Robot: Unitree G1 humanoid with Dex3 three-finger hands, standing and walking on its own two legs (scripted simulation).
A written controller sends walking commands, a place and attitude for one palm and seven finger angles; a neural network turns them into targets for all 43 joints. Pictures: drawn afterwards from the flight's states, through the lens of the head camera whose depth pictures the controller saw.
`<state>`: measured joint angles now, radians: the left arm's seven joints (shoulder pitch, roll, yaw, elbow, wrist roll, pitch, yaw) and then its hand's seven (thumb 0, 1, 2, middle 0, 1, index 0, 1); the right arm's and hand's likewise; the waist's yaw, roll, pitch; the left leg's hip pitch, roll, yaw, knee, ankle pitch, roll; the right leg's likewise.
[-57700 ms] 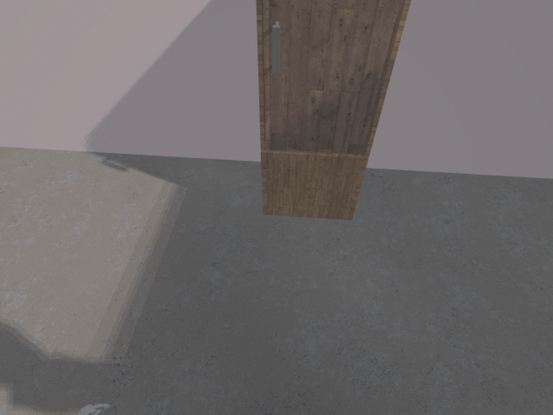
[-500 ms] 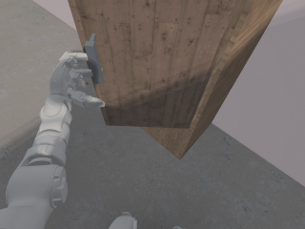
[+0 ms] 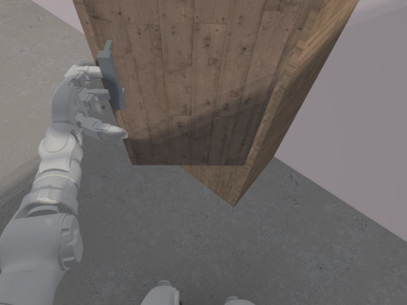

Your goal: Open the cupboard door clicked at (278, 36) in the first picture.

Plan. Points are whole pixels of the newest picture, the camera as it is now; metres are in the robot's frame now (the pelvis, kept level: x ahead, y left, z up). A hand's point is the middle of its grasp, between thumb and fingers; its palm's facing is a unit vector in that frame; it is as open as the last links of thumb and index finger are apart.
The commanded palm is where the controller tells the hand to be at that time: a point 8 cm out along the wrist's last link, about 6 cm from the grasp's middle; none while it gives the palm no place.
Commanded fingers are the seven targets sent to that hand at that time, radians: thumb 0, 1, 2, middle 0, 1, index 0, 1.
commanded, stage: move the hooked fingers beside the handle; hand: left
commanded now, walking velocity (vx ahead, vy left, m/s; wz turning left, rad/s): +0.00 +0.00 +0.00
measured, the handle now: (114, 76) +0.55 +0.18 +0.11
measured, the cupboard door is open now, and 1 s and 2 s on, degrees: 41 41 41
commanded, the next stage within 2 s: slide the fingers in behind the handle in 1.94 s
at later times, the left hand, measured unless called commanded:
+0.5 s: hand (95, 104) +0.47 +0.20 +0.11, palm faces +0.05 -1.00 +0.01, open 14.0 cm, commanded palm +0.45 +0.25 +0.11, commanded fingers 0.00 -0.50 0.30 -0.30 -1.20 -0.30 -1.20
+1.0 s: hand (83, 101) +0.48 +0.23 +0.11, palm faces +0.04 -1.00 +0.01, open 14.0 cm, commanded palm +0.46 +0.28 +0.11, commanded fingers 0.00 -0.50 0.30 -0.30 -1.20 -0.30 -1.20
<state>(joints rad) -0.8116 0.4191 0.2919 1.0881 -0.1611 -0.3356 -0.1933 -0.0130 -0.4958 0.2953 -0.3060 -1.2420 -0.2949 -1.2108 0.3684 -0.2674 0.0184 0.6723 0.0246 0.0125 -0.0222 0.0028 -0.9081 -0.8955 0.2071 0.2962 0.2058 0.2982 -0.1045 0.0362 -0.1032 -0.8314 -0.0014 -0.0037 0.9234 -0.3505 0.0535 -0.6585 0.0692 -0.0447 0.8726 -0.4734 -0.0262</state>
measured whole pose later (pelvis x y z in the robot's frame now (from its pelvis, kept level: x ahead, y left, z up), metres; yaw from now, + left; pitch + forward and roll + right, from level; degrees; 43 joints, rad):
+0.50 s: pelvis +0.01 -0.01 +0.00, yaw -1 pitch +14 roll -3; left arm -0.76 0.47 0.37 1.08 -0.17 -0.32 -0.26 -0.01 -0.50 0.30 -0.30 -1.20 -0.30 -1.20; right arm 0.37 -0.27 0.03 0.64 0.04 0.06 -0.03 0.00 -0.91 -0.90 0.21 0.30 0.21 0.30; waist -0.11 0.04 -0.11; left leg -0.80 0.01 0.01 0.91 -0.36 0.04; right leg -0.64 0.08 -0.03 0.86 -0.48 -0.04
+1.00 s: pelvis +0.01 -0.01 +0.00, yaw -1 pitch +15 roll -3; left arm -0.80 0.56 0.41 1.15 -0.17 -0.32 -0.34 -0.01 -0.50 0.30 -0.30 -1.20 -0.30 -1.20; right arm 0.38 -0.29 0.03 0.65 0.04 0.07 -0.05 0.00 -0.91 -0.90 0.21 0.30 0.21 0.30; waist -0.13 0.03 -0.11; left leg -0.83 0.02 0.00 0.92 -0.36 0.04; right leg -0.66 0.09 -0.03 0.86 -0.47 -0.03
